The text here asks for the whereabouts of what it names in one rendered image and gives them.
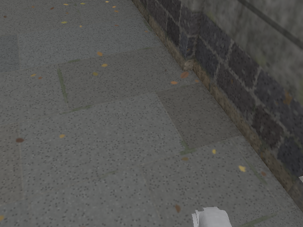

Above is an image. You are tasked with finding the right robot thigh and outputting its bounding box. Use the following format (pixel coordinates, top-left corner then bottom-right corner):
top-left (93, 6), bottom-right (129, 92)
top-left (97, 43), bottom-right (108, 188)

top-left (191, 206), bottom-right (232, 227)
